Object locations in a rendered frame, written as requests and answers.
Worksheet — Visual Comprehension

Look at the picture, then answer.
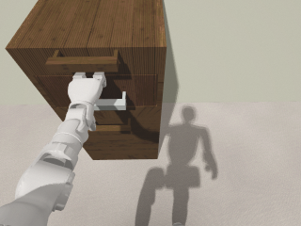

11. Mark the robot left forearm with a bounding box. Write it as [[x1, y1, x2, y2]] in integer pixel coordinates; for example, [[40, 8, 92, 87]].
[[15, 101, 94, 200]]

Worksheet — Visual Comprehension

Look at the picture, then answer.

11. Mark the left robot hand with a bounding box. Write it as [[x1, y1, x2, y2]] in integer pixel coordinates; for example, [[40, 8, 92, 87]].
[[68, 72, 106, 131]]

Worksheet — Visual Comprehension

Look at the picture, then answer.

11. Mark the drawer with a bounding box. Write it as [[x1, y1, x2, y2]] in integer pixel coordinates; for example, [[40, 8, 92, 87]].
[[35, 73, 157, 107]]

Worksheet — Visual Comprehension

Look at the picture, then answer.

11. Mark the robot left upper arm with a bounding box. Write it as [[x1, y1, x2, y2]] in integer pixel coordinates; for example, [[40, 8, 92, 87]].
[[0, 160, 75, 226]]

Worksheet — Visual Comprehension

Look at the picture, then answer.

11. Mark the handle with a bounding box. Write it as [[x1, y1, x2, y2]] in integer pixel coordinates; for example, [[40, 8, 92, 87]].
[[87, 124, 132, 135], [45, 56, 119, 73], [93, 91, 127, 111]]

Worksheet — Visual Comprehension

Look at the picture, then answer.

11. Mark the cabinet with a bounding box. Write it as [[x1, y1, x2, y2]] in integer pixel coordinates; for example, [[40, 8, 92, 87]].
[[5, 0, 166, 160]]

